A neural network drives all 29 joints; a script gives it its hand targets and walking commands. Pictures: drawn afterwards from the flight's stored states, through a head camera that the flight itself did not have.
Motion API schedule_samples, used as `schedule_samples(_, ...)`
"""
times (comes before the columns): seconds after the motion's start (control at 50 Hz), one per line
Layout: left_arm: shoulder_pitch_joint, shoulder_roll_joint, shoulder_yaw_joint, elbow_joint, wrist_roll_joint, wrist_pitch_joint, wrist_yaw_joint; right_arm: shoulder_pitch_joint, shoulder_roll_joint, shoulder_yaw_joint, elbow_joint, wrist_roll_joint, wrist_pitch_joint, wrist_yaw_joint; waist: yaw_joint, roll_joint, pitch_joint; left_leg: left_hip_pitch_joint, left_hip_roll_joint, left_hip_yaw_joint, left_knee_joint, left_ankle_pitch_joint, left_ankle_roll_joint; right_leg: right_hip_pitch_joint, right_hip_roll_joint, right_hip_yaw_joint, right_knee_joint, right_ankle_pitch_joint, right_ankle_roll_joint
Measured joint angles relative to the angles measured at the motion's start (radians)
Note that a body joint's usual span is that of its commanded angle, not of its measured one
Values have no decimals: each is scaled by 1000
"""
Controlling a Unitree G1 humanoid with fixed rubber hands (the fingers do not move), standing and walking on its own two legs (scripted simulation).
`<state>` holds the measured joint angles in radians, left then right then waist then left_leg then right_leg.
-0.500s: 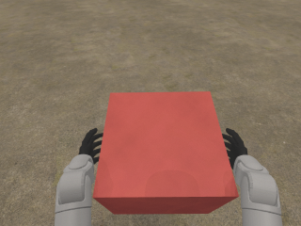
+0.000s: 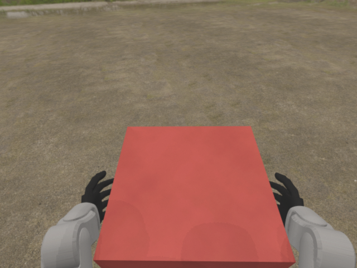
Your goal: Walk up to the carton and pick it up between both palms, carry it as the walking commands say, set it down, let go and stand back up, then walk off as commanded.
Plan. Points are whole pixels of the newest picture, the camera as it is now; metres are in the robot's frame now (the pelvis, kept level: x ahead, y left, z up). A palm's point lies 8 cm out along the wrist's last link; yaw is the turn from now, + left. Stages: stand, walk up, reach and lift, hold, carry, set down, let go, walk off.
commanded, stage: carry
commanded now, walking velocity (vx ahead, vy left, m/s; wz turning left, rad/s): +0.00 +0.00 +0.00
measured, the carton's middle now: (189, 207) +0.27 +0.00 +0.03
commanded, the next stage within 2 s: none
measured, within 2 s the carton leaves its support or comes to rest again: neither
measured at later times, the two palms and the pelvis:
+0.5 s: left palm (96, 208) +0.22 +0.18 +0.10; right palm (295, 213) +0.22 -0.20 +0.10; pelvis -0.01 -0.01 +0.01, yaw -2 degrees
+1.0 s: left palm (110, 200) +0.25 +0.16 +0.09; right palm (296, 205) +0.24 -0.22 +0.09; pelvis +0.00 -0.02 +0.01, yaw -2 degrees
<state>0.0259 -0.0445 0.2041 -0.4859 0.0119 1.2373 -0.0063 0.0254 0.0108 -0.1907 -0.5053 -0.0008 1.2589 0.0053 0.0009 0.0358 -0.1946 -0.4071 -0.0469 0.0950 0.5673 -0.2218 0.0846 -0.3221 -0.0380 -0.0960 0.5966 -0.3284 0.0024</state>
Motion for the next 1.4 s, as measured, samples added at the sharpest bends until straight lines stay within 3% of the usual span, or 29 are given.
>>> schedule_samples(0.06,-5,13,-1,8,5,15,4,-18,3,3,33,2,3,-4,-8,-13,-17,15,-1,12,-28,16,10,3,-2,9,-11,12,2)
schedule_samples(0.2,-29,27,-3,39,4,23,9,-32,1,7,68,-2,-2,-8,7,-29,-31,29,8,26,-72,43,2,9,5,18,-47,41,-1)
schedule_samples(0.66,-24,8,2,26,6,-31,4,-21,7,-2,50,0,-55,0,8,-23,7,5,35,32,-66,41,-13,-8,25,15,-60,46,-19)
schedule_samples(1.0,-58,4,3,154,35,-130,-13,-50,11,-9,172,-32,-154,22,9,-27,17,17,43,26,-78,38,-27,7,32,8,-76,41,-31)
schedule_samples(1.4,-41,6,-3,143,30,-158,-17,-29,13,-1,154,-36,-180,25,8,-31,31,41,49,18,-86,31,-41,37,38,-2,-93,34,-40)
